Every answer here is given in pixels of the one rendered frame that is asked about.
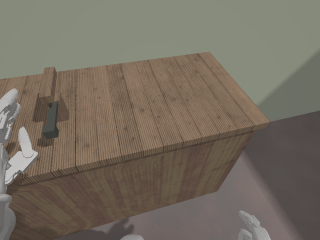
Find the robot right hand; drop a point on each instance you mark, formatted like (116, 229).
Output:
(258, 232)

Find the tap lever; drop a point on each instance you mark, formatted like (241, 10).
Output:
(50, 130)

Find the robot left forearm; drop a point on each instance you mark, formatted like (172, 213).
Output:
(7, 217)

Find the robot left hand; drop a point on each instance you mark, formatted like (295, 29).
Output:
(22, 160)

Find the counter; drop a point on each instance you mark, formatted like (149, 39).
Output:
(133, 137)

